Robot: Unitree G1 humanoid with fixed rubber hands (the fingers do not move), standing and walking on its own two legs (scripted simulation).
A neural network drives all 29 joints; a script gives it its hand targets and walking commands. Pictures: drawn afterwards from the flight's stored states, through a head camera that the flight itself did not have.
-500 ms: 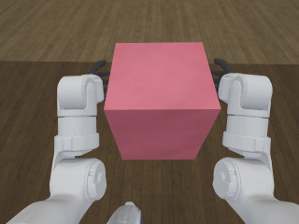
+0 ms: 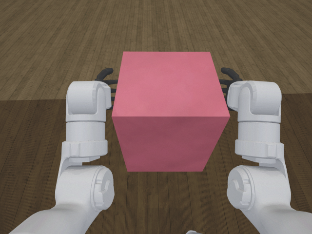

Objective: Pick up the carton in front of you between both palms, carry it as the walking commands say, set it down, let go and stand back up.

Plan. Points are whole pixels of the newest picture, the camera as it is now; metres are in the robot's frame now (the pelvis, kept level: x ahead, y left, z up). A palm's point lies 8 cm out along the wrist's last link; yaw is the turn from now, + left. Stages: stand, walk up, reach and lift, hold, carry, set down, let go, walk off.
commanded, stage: carry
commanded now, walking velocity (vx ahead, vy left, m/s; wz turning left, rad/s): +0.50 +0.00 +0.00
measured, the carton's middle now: (165, 115) +0.39 +0.00 +0.10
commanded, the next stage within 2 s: none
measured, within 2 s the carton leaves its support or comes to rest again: neither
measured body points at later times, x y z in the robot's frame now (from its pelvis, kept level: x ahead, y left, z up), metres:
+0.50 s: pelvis +0.30 +0.03 +0.05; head +0.33 +0.03 +0.50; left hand +0.71 +0.15 +0.20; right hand +0.67 -0.15 +0.19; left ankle +0.33 +0.11 -0.67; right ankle +0.25 -0.08 -0.57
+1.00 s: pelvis +0.61 -0.01 +0.09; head +0.64 -0.01 +0.54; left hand +0.98 +0.18 +0.26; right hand +1.02 -0.12 +0.27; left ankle +0.71 +0.11 -0.57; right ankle +0.55 -0.09 -0.64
